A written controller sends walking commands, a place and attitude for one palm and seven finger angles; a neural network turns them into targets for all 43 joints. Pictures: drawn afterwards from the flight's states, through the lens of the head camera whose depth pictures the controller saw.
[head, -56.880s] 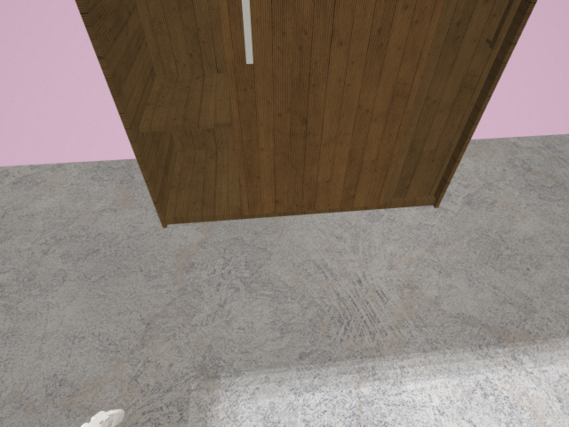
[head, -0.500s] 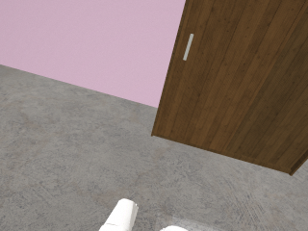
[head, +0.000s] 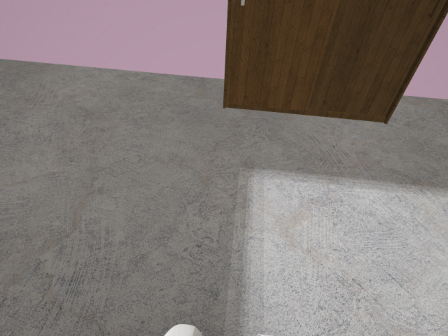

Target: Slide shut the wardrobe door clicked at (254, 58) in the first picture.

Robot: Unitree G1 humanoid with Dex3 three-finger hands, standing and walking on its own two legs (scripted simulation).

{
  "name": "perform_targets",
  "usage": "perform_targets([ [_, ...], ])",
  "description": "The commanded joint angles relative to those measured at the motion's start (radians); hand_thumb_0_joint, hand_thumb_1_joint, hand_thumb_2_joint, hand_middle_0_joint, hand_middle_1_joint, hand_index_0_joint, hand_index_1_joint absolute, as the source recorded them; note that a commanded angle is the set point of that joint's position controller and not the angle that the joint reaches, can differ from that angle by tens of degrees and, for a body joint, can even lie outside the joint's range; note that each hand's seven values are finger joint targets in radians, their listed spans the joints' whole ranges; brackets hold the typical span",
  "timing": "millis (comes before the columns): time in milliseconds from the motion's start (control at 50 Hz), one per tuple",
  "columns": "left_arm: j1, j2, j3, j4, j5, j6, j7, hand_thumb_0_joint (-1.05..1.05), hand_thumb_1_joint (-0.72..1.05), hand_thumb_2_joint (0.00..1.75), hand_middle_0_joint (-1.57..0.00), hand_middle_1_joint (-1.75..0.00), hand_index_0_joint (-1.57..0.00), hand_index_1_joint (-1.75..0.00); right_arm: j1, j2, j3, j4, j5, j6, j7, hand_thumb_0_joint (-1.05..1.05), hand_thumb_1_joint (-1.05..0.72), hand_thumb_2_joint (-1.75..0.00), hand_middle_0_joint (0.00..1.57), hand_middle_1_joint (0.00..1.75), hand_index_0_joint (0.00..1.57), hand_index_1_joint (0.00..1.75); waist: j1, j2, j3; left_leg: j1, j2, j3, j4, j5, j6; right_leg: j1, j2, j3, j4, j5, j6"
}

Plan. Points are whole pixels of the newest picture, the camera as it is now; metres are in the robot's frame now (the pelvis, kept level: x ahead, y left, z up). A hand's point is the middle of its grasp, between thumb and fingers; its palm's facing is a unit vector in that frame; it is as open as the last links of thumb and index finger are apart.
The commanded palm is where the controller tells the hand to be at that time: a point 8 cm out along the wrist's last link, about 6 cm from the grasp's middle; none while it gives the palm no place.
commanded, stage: relax the arm and regain balance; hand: right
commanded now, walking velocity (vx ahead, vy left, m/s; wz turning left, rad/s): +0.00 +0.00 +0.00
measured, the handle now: out of the picture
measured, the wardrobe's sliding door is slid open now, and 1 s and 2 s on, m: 0.00 0.00 0.00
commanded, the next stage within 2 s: step back with the hand held close in 1.66 s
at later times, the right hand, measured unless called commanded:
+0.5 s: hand out of the picture -0.45 -0.27 -0.15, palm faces -0.01 +0.95 -0.30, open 16.4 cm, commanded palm none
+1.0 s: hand out of the picture -0.77 -0.24 -0.14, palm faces -0.09 +0.98 -0.15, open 16.4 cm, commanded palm none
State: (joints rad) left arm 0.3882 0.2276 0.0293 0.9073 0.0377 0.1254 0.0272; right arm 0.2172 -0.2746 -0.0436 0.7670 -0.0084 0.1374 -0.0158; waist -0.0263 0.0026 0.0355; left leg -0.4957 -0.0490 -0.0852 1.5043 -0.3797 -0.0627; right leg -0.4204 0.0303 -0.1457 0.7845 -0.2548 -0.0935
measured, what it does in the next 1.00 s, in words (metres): walks backwards: left foot, then right foot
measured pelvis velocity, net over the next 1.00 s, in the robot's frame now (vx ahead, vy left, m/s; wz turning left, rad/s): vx -0.75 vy -0.07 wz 0.05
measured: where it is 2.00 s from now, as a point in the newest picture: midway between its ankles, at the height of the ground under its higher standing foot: outside the picture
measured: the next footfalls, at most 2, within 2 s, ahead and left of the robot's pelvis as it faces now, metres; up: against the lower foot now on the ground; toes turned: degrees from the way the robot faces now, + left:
left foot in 0.08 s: -0.15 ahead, +0.11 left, +0.00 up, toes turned +0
right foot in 0.36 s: -0.41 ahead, -0.11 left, +0.00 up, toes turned +0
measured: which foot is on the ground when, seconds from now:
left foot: up 0.00-0.06, down 0.08-0.34, up 0.36-0.66, down 0.68-1.00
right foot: down 0.00-0.08, up 0.10-0.34, down 0.36-0.68, up 0.70-0.90, down 0.92-1.00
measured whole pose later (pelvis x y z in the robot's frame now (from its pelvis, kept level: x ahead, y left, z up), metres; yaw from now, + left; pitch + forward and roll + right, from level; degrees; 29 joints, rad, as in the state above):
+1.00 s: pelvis -0.75 -0.07 +0.04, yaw +3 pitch -2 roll +0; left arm 0.30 0.15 0.04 1.06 0.02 0.03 0.04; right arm 0.33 -0.17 0.04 1.09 -0.05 0.04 -0.01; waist -0.01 0.03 0.06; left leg -0.28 0.00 -0.03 0.50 -0.20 -0.01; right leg -0.18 0.04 0.03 0.48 -0.29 -0.02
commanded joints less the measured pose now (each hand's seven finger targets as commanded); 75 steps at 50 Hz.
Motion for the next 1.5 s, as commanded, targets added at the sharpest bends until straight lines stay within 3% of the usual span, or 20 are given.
perform_targets([
  [0, -0.173, 0.165, 0.05, -0.172, 0.015, -0.06, 0.02, 0.0, 0.9, 0.9, -0.2, -0.3, -0.2, -0.3, 0.337, -0.049, 0.002, 0.087, 0.01, -0.019, 0.016, 0.0, 0.5, -0.3, 0.15, 0.3, 0.15, 0.3, -0.022, -0.075, 0.067, 0.3, -0.017, 0.159, -0.783, -0.294, 0.055, -0.067, -0.208, 0.291, -0.542, -0.262, 0.028],
  [40, -0.068, 0.124, 0.056, -0.143, -0.004, -0.02, 0.019, 0.0, 0.9, 0.9, -0.2, -0.3, -0.2, -0.3, 0.447, -0.032, -0.01, 0.116, 0.004, -0.015, 0.017, 0.0, 0.5, -0.3, 0.15, 0.3, 0.15, 0.3, -0.013, 0.034, 0.076, 0.393, 0.019, 0.049, -1.252, -0.303, 0.172, -0.131, -0.02, 0.153, -0.184, -0.296, 0.122],
  [60, -0.09, 0.004, 0.059, -0.174, -0.027, 0.006, 0.019, 0.0, 0.9, 0.9, -0.2, -0.3, -0.2, -0.3, 0.257, -0.09, 0.001, 0.044, -0.022, -0.036, -0.002, 0.0, 0.5, -0.3, 0.15, 0.3, 0.15, 0.3, 0.042, 0.418, 0.158, 0.001, 0.318, -0.421, -1.489, -0.516, 0.311, -0.163, 0.152, 0.098, 0.475, -0.228, 0.175],
  [100, -0.054, 0.167, 0.076, -0.232, -0.022, 0.036, -0.002, 0.0, 0.9, 0.9, -0.2, -0.3, -0.2, -0.3, -0.309, -0.206, -0.029, -0.107, -0.016, -0.073, -0.034, 0.0, 0.5, -0.3, 0.15, 0.3, 0.15, 0.3, 0.283, 0.203, 0.197, -0.424, 0.372, -0.397, -1.499, -0.224, 0.278, -0.057, 0.05, 0.362, 0.818, 0.089, 0.145],
  [120, -0.052, 0.151, 0.079, -0.151, -0.011, 0.031, -0.004, 0.0, 0.9, 0.9, -0.2, -0.3, -0.2, -0.3, -0.239, -0.139, -0.002, -0.07, -0.023, -0.096, -0.033, 0.0, 0.5, -0.3, 0.15, 0.3, 0.15, 0.3, 0.184, 0.18, 0.189, -0.402, 0.229, -0.268, -1.439, -0.242, 0.161, -0.05, 0.027, 0.332, 0.678, 0.115, 0.122],
  [280, 0.25, 0.008, 0.062, -0.013, -0.025, -0.02, -0.028, 0.0, 0.9, 0.9, -0.2, -0.3, -0.2, -0.3, -0.057, -0.134, -0.048, 0.065, -0.047, -0.065, -0.044, 0.0, 0.5, -0.3, 0.15, 0.3, 0.15, 0.3, 0.161, 0.111, 0.075, -0.003, 0.166, -0.074, -1.209, -0.064, 0.019, 0.331, 0.044, -0.003, -0.141, -0.269, 0.06],
  [340, 0.056, 0.002, 0.032, -0.043, -0.018, -0.043, -0.008, 0.0, 0.9, 0.9, -0.2, -0.3, -0.2, -0.3, 0.105, -0.025, -0.03, 0.105, -0.008, -0.04, -0.046, 0.0, 0.5, -0.3, 0.15, 0.3, 0.15, 0.3, 0.033, -0.219, 0.178, -0.034, -0.084, -0.001, -0.204, -0.062, -0.034, -0.075, -0.225, 0.336, -0.494, -0.123, -0.047],
  [400, -0.393, 0.2, 0.046, -0.195, -0.003, -0.101, 0.022, 0.0, 0.9, 0.9, -0.2, -0.3, -0.2, -0.3, 0.205, -0.141, -0.039, 0.066, -0.002, -0.014, -0.011, 0.0, 0.5, -0.3, 0.15, 0.3, 0.15, 0.3, -0.194, -0.281, 0.076, 0.052, 0.001, -0.057, 0.209, 0.036, -0.057, -0.367, -0.387, 0.602, -0.698, -0.312, -0.161],
  [420, -0.347, 0.188, 0.041, -0.155, -0.025, -0.094, 0.031, 0.0, 0.9, 0.9, -0.2, -0.3, -0.2, -0.3, 0.04, -0.2, -0.05, 0.069, -0.023, -0.007, -0.014, 0.0, 0.5, -0.3, 0.15, 0.3, 0.15, 0.3, -0.072, -0.44, 0.263, -0.072, 0.05, -0.111, 0.161, 0.072, -0.018, -0.429, -0.389, 0.778, -0.727, -0.56, -0.149],
  [480, -0.186, 0.136, 0.041, -0.054, -0.001, -0.095, 0.023, 0.0, 0.9, 0.9, -0.2, -0.3, -0.2, -0.3, 0.203, -0.112, -0.019, 0.186, -0.017, -0.038, 0.0, 0.0, 0.5, -0.3, 0.15, 0.3, 0.15, 0.3, -0.082, -0.038, 0.175, 0.117, 0.02, 0.05, -0.177, 0.065, -0.003, -0.229, -0.21, 0.414, -0.592, -0.285, -0.027],
  [620, -0.009, 0.116, 0.042, 0.038, -0.013, -0.062, 0.017, 0.0, 0.9, 0.9, -0.2, -0.3, -0.2, -0.3, 0.42, 0.004, 0.011, 0.277, 0.019, -0.052, -0.008, 0.0, 0.5, -0.3, 0.15, 0.3, 0.15, 0.3, 0.0, -0.18, 0.092, 0.492, -0.036, 0.159, -1.24, -0.109, 0.099, 0.047, -0.135, 0.337, -0.678, -0.239, 0.092],
  [660, -0.036, 0.002, 0.038, 0.037, -0.038, -0.043, 0.018, 0.0, 0.9, 0.9, -0.2, -0.3, -0.2, -0.3, 0.377, -0.071, 0.008, 0.281, -0.01, -0.068, -0.022, 0.0, 0.5, -0.3, 0.15, 0.3, 0.15, 0.3, 0.03, 0.235, 0.145, 0.218, 0.275, -0.249, -1.498, -0.316, 0.228, 0.056, 0.085, 0.099, -0.098, -0.098, 0.179],
  [700, -0.023, 0.06, 0.051, -0.006, -0.024, -0.03, -0.002, 0.0, 0.9, 0.9, -0.2, -0.3, -0.2, -0.3, -0.044, -0.11, 0.01, 0.155, -0.01, -0.089, -0.041, 0.0, 0.5, -0.3, 0.15, 0.3, 0.15, 0.3, 0.177, 0.177, 0.179, -0.146, 0.405, -0.299, -1.527, -0.25, 0.284, 0.125, -0.004, 0.289, 0.268, -0.011, 0.13],
  [860, -0.036, -0.032, 0.024, 0.083, -0.03, -0.091, 0.0, 0.0, 0.9, 0.9, -0.2, -0.3, -0.2, -0.3, 0.101, -0.042, 0.019, 0.251, -0.02, -0.125, -0.02, 0.0, 0.5, -0.3, 0.15, 0.3, 0.15, 0.3, 0.049, 0.072, 0.119, 0.096, 0.215, -0.123, -1.214, -0.095, 0.133, 0.298, -0.037, 0.148, -0.405, -0.034, 0.086],
  [920, -0.079, 0.025, 0.014, 0.082, -0.012, -0.124, 0.019, 0.0, 0.9, 0.9, -0.2, -0.3, -0.2, -0.3, 0.198, 0.029, 0.02, 0.275, -0.005, -0.114, -0.014, 0.0, 0.5, -0.3, 0.15, 0.3, 0.15, 0.3, -0.016, -0.155, 0.081, 0.16, 0.089, 0.005, -1.027, 0.024, 0.05, 0.174, -0.236, 0.426, -0.543, -0.072, -0.006],
  [1080, -0.209, 0.072, 0.013, 0.084, -0.022, -0.104, 0.019, 0.0, 0.9, 0.9, -0.2, -0.3, -0.2, -0.3, 0.263, 0.041, 0.021, 0.345, -0.016, -0.088, -0.003, 0.0, 0.5, -0.3, 0.15, 0.3, 0.15, 0.3, -0.073, -0.169, 0.107, 0.41, 0.053, 0.084, -0.718, 0.086, 0.028, -0.192, -0.232, 0.43, -0.669, -0.323, -0.045],
  [1180, -0.074, -0.027, 0.004, 0.127, -0.033, -0.084, 0.004, 0.0, 0.9, 0.9, -0.2, -0.3, -0.2, -0.3, 0.178, -0.015, 0.038, 0.329, -0.007, -0.138, -0.014, 0.0, 0.5, -0.3, 0.15, 0.3, 0.15, 0.3, 0.04, 0.239, 0.149, 0.047, 0.276, -0.281, -1.351, -0.321, 0.129, 0.141, -0.035, 0.225, -0.235, -0.009, 0.071],
  [1240, -0.008, -0.013, 0.01, 0.18, -0.023, -0.081, 0.0, 0.0, 0.9, 0.9, -0.2, -0.3, -0.2, -0.3, 0.032, -0.034, 0.029, 0.289, -0.006, -0.142, -0.019, 0.0, 0.5, -0.3, 0.15, 0.3, 0.15, 0.3, 0.09, 0.271, 0.035, -0.046, 0.24, -0.242, -1.346, -0.269, 0.15, 0.283, -0.044, 0.19, -0.109, 0.052, 0.083],
  [1340, -0.027, -0.013, -0.009, 0.192, -0.017, -0.124, 0.007, 0.0, 0.9, 0.9, -0.2, -0.3, -0.2, -0.3, 0.082, -0.02, 0.026, 0.301, -0.008, -0.136, -0.012, 0.0, 0.5, -0.3, 0.15, 0.3, 0.15, 0.3, 0.041, -0.043, 0.068, 0.093, 0.128, -0.095, -1.154, -0.055, 0.081, 0.216, -0.106, 0.262, -0.432, 0.024, 0.059],
  [1480, -0.091, 0.035, -0.014, 0.176, -0.021, -0.137, 0.013, 0.0, 0.9, 0.9, -0.2, -0.3, -0.2, -0.3, 0.117, -0.024, 0.04, 0.341, -0.002, -0.135, -0.002, 0.0, 0.5, -0.3, 0.15, 0.3, 0.15, 0.3, 0.003, -0.082, 0.08, 0.244, 0.106, -0.054, -1.11, 0.024, 0.063, 0.058, -0.14, 0.314, -0.537, -0.158, 0.044],
])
